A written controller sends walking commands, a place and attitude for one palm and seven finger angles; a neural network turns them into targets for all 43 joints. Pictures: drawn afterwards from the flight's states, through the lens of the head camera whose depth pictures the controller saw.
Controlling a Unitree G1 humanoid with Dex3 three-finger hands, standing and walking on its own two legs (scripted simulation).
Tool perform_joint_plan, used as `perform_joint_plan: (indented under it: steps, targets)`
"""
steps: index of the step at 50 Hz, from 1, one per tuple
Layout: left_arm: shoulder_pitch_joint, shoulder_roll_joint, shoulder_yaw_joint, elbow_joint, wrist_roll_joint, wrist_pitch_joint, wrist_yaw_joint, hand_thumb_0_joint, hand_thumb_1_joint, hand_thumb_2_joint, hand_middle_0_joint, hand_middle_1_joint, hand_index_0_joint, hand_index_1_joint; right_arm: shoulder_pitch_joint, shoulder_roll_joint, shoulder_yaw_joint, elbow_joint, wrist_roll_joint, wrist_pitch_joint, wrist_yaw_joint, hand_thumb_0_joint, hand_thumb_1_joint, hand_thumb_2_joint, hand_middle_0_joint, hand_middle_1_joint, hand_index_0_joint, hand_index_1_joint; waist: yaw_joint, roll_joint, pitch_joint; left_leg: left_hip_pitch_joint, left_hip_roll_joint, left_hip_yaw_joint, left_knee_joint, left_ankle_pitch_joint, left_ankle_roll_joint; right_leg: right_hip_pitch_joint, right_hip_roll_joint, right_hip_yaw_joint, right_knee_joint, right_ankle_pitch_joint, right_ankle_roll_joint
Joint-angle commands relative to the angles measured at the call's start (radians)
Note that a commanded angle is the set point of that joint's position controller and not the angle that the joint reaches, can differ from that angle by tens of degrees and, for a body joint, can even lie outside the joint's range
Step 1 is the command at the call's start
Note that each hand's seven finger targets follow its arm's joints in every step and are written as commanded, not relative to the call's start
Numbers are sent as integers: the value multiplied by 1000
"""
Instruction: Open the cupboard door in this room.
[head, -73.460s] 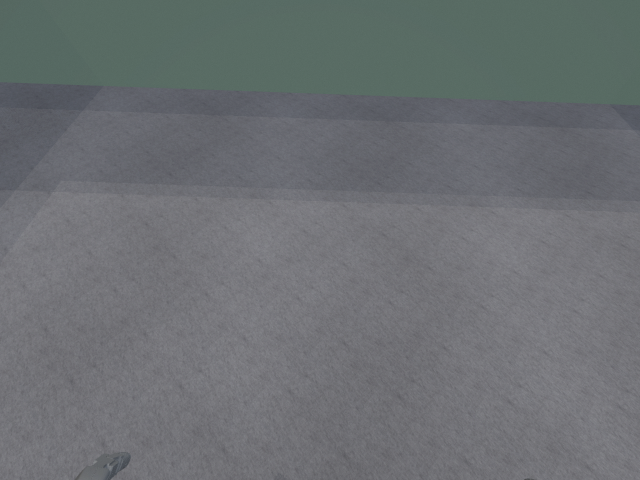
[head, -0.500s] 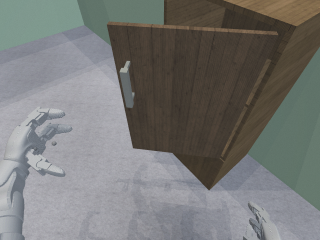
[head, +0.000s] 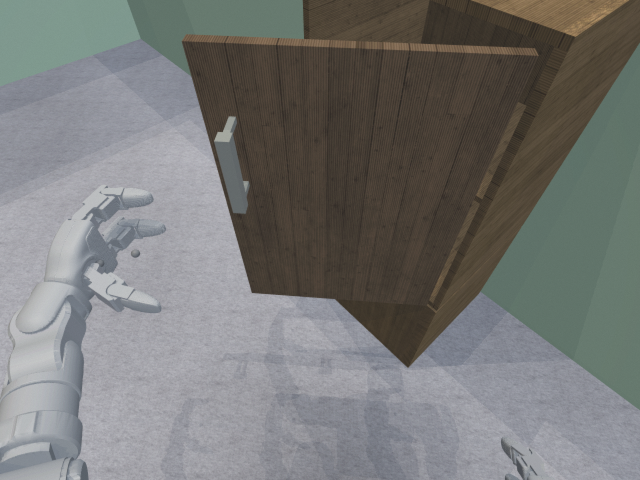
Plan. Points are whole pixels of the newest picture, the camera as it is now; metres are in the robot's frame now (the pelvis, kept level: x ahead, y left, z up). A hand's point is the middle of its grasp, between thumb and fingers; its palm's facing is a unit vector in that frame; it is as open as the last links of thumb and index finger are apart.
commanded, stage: move the hooked fingers beside the handle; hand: left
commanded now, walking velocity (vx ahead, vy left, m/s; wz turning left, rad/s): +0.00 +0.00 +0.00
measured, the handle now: (235, 167) +0.52 +0.14 +0.09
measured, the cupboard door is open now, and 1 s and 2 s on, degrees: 43 43 42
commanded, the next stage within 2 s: slide the fingers in behind the handle in 1.78 s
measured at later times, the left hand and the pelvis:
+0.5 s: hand (162, 221) +0.41 +0.22 +0.09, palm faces -0.04 -1.00 -0.01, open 14.0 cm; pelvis +0.00 +0.01 +0.00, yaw +0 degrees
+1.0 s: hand (198, 182) +0.48 +0.19 +0.09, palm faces -0.05 -1.00 +0.00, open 14.0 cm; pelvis +0.00 +0.01 -0.01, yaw -2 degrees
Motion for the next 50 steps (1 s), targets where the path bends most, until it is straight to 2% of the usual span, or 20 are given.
perform_joint_plan:
  steps: [1,6,8,11,12,14,15,18,21,22,24,26,28,31,34,37,41,43,47,50]
  targets:
    - [-457,279,54,-173,-9,-90,12,0,-500,300,-300,-1200,-300,-1200,-3,-133,-56,-118,1,-37,-20,0,-900,-900,200,300,200,300,-24,47,-273,38,-6,-47,-103,233,1,175,7,68,-70,192,2]
    - [-466,305,80,-119,2,-118,28,0,-500,300,-300,-1200,-300,-1200,21,-133,-60,-108,-5,-21,-11,0,-900,-900,200,300,200,300,-6,56,-351,58,-4,-47,-89,325,-2,219,9,70,-47,282,-3]
    - [-453,276,57,-112,4,-117,26,0,-500,300,-300,-1200,-300,-1200,28,-131,-59,-115,-7,-11,-4,0,-900,-900,200,300,200,300,-4,66,-375,68,-2,-44,-84,381,-4,233,9,68,-37,334,-3]
    - [-411,265,65,-46,0,-99,27,0,-500,300,-300,-1200,-300,-1200,37,-138,-66,-115,-5,4,5,0,-900,-900,200,300,200,300,-1,17,-335,32,1,-38,-85,376,-5,224,10,64,-41,346,0]
    - [-391,277,76,-12,-2,-89,25,0,-500,300,-300,-1200,-300,-1200,42,-143,-65,-120,-6,13,7,0,-900,-900,200,300,200,300,1,-33,-311,8,3,-37,-85,375,-1,234,11,61,-39,358,-1]
    - [-409,278,76,3,3,-85,27,0,-500,300,-300,-1200,-300,-1200,40,-142,-67,-125,-1,25,8,0,-900,-900,200,300,200,300,-2,-16,-286,-12,1,-29,-92,352,-2,219,9,64,-42,345,2]
    - [-468,250,44,-24,6,-90,29,0,-500,300,-300,-1200,-300,-1200,39,-141,-65,-129,-3,27,11,0,-900,-900,200,300,200,300,-16,-7,-291,-4,-1,-32,-91,346,-1,207,8,64,-42,341,2]
    - [-517,251,34,-60,19,-120,44,0,-500,300,-300,-1200,-300,-1200,52,-137,-72,-126,-5,38,13,0,-900,-900,200,300,200,300,-21,25,-331,45,5,-38,-79,382,0,187,16,66,-37,335,-1]
    - [-655,250,12,-67,28,-153,60,0,-500,300,-300,-1200,-300,-1200,60,-134,-70,-102,-9,43,9,0,-900,-900,200,300,200,300,-49,71,-340,71,4,-47,-71,343,-6,145,17,67,-39,290,-2]
    - [-675,253,8,-48,28,-158,64,0,-500,300,-300,-1200,-300,-1200,70,-138,-68,-94,-10,48,7,0,-900,-900,200,300,200,300,-56,31,-338,62,7,-51,-69,337,-2,144,18,65,-37,284,-2]
    - [-727,263,12,7,36,-166,71,0,-500,300,-300,-1200,-300,-1200,71,-138,-66,-79,-9,52,4,0,-900,-900,200,300,200,300,-66,43,-329,50,4,-53,-72,290,-2,127,18,67,-41,247,-1]
    - [-750,268,14,74,44,-167,78,0,-500,300,-300,-1200,-300,-1200,78,-142,-64,-67,-10,55,3,0,-900,-900,200,300,200,300,-65,45,-318,36,4,-61,-73,275,-6,108,16,62,-36,225,-3]
    - [-764,256,-5,93,58,-169,77,0,-500,300,-300,-1200,-300,-1200,91,-142,-64,-63,-13,61,8,0,-900,-900,200,300,200,300,-62,82,-366,72,5,-66,-62,335,-10,103,17,61,-22,255,-7]
    - [-771,248,-10,145,66,-169,83,0,-500,300,-300,-1200,-300,-1200,105,-144,-64,-57,-18,72,17,0,-900,-900,200,300,200,300,-60,78,-377,69,8,-71,-49,385,-18,86,17,56,-9,278,-7]
    - [-763,227,-9,208,60,-168,89,0,-500,300,-300,-1200,-300,-1200,122,-148,-67,-63,-21,88,27,0,-900,-900,200,300,200,300,-64,11,-371,35,12,-68,-42,391,-14,85,23,53,-3,288,-2]
    - [-815,279,23,263,75,-177,106,0,-500,300,-300,-1200,-300,-1200,137,-157,-67,-60,-22,105,28,0,-900,-900,200,300,200,300,-73,-12,-333,-27,10,-63,-39,338,-7,79,24,56,5,268,-3]
    - [-882,316,46,225,103,-216,129,0,-500,300,-300,-1200,-300,-1200,161,-151,-73,-59,-31,116,36,0,-900,-900,200,300,200,300,-71,66,-421,15,10,-62,-19,378,-12,74,26,69,20,286,-2]
    - [-934,285,17,180,106,-236,131,0,-500,300,-300,-1200,-300,-1200,176,-146,-76,-55,-35,122,41,0,-900,-900,200,300,200,300,-84,104,-480,80,17,-74,-6,462,-18,51,32,65,30,311,0]
    - [-946,314,49,254,101,-235,135,0,-500,300,-300,-1200,-300,-1200,203,-155,-80,-32,-36,137,41,0,-900,-900,200,300,200,300,-97,34,-457,39,20,-75,7,451,-11,56,38,62,29,321,1]
    - [-940,294,29,340,116,-208,134,0,-500,300,-300,-1200,-300,-1200,207,-156,-76,-30,-35,147,42,0,-900,-900,200,300,200,300,-110,32,-392,-32,14,-59,1,365,-3,37,37,67,20,289,5]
